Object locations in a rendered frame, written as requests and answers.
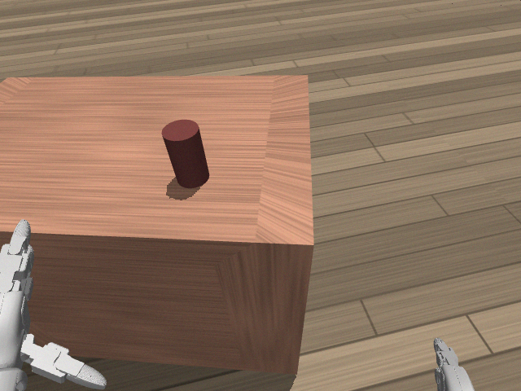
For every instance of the right robot hand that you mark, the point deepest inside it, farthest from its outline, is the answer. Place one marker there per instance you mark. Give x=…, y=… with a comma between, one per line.
x=449, y=376

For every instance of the left robot arm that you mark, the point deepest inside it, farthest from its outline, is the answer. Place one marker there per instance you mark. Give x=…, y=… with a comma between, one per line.
x=13, y=379

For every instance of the left robot hand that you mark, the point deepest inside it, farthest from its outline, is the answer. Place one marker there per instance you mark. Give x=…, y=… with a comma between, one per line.
x=16, y=344

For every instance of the can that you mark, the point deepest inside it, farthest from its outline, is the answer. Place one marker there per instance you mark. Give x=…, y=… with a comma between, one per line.
x=186, y=152

